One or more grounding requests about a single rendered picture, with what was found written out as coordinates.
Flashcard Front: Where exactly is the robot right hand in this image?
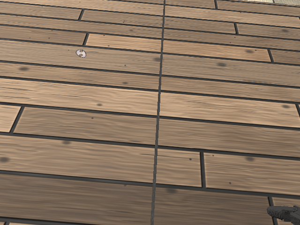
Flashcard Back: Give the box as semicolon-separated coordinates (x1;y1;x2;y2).
266;205;300;225

